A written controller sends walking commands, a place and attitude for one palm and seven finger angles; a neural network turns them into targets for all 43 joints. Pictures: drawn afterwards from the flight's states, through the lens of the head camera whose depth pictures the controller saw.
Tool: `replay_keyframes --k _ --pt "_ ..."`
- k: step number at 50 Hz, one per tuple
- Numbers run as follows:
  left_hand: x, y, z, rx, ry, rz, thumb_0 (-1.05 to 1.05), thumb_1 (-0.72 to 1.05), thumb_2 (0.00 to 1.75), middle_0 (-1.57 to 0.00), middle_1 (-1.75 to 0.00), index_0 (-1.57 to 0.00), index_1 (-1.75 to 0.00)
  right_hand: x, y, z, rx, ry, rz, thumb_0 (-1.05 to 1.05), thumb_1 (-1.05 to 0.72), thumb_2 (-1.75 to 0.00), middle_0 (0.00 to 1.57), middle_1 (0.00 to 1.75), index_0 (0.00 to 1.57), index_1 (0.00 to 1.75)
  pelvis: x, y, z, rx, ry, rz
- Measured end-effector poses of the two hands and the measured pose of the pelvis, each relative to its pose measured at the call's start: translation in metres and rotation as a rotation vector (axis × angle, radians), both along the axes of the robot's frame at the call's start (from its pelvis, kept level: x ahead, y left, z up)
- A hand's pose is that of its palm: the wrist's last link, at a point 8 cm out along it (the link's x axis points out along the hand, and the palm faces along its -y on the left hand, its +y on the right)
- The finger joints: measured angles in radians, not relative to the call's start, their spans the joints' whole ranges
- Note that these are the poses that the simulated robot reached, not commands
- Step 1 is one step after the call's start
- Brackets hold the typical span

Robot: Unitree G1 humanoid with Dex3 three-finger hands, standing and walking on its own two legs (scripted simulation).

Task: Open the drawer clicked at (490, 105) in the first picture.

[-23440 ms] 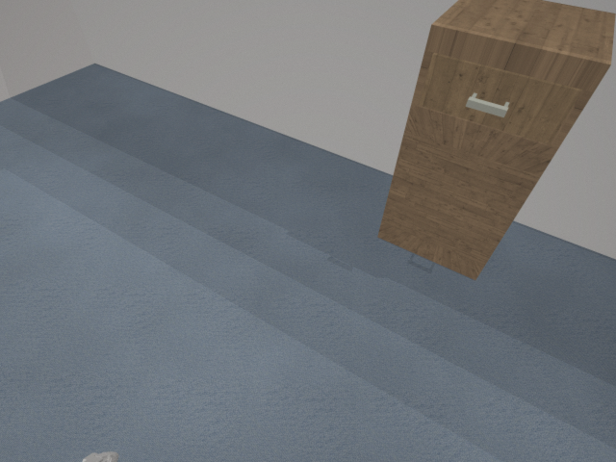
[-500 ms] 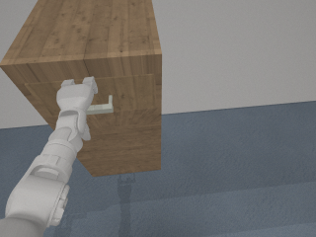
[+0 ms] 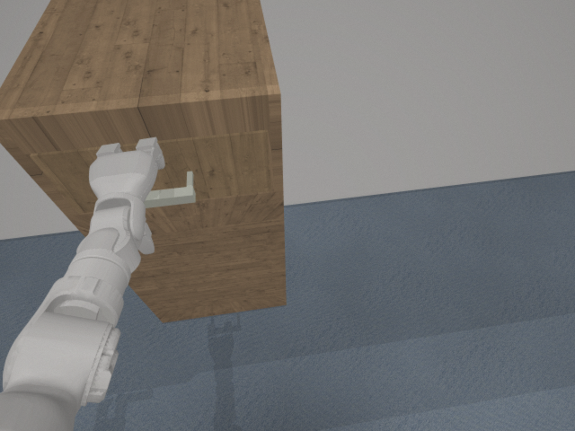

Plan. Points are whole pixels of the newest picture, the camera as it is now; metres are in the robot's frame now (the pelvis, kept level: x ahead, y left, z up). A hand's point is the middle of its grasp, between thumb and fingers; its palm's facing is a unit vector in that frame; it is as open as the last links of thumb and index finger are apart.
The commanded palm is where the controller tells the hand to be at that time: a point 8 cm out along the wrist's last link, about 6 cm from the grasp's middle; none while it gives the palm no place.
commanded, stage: re-aim the fingers above the handle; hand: left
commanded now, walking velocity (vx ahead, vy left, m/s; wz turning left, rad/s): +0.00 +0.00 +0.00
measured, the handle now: (164, 188) +0.53 +0.20 -0.02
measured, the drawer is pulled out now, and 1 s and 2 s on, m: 0.00 0.00 0.00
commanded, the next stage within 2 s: lower the fingers behind the handle in 1.40 s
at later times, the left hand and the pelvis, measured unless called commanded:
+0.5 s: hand (136, 195) +0.47 +0.22 +0.04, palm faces -0.04 -0.02 -1.00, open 13.8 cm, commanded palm +0.45 +0.21 +0.10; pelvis +0.00 +0.01 +0.00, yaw +0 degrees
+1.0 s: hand (146, 193) +0.47 +0.21 +0.04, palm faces -0.05 -0.02 -1.00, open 13.8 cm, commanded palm +0.46 +0.21 +0.10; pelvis +0.00 +0.00 +0.00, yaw +0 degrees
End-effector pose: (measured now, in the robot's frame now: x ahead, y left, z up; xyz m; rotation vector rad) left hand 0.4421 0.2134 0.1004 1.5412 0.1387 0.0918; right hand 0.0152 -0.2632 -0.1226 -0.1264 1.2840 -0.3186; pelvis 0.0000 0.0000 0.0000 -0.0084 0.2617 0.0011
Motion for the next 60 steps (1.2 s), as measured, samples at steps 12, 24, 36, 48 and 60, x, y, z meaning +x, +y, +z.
replay_keyframes --k 12,24,36,48,60 --pt "0.006 -0.010 0.001 -0.017 -0.016 -0.059 0.00 -0.49 0.30 -0.32 -1.20 -0.32 -1.20 0.001 0.003 0.002 -0.018 -0.013 0.013 0.01 -0.91 -0.90 0.20 0.30 0.21 0.30 -0.002 0.006 -0.002 -0.005 0.012 0.001" --pt "0.010 0.007 -0.005 0.013 0.014 0.012 0.00 -0.49 0.30 -0.32 -1.20 -0.32 -1.20 0.001 0.010 0.002 -0.013 -0.015 0.006 0.01 -0.91 -0.90 0.20 0.30 0.21 0.30 -0.002 0.009 -0.002 -0.006 0.019 -0.004" --pt "0.011 -0.007 -0.005 -0.016 -0.010 -0.047 0.00 -0.49 0.30 -0.32 -1.20 -0.32 -1.20 0.003 0.009 0.000 -0.008 0.003 0.012 0.01 -0.91 -0.90 0.20 0.30 0.21 0.30 0.003 0.010 -0.003 -0.007 0.019 -0.003" --pt "0.011 -0.004 -0.005 0.007 0.019 -0.011 0.00 -0.49 0.30 -0.32 -1.20 -0.32 -1.20 0.011 0.006 0.000 -0.005 -0.012 0.020 0.01 -0.91 -0.90 0.20 0.30 0.21 0.30 0.003 0.005 -0.002 -0.004 0.015 0.004" --pt "0.017 -0.011 -0.004 -0.012 0.003 -0.011 0.00 -0.49 0.30 -0.32 -1.20 -0.32 -1.20 0.011 -0.001 0.000 -0.008 -0.006 0.007 0.01 -0.91 -0.90 0.20 0.30 0.21 0.30 0.007 0.000 -0.002 0.000 0.024 -0.008"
